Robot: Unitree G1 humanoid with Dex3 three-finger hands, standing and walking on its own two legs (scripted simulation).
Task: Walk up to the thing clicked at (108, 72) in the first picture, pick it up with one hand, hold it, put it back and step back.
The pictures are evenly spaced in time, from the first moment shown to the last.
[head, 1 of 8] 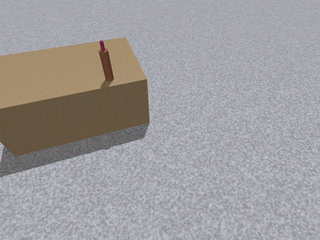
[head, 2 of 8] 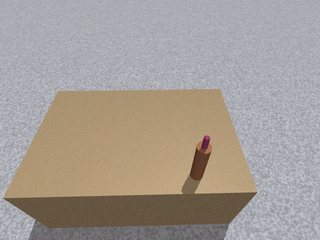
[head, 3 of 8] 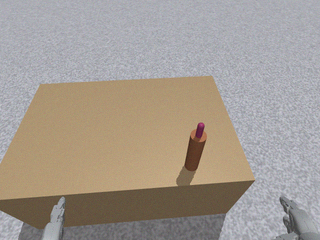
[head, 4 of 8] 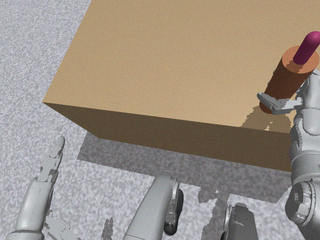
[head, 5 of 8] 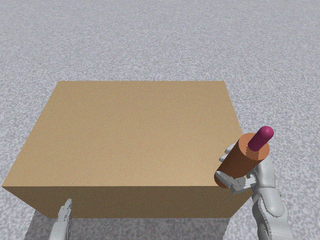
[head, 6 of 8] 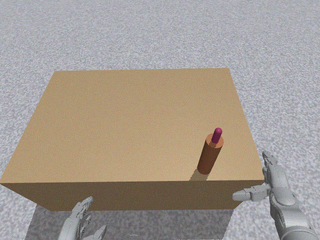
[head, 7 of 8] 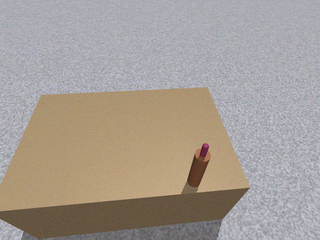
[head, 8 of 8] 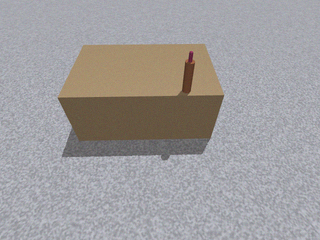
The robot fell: no
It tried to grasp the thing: yes
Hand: right
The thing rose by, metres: 0.26
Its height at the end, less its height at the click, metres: +0.00
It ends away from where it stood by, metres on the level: 0.04
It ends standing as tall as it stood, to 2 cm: yes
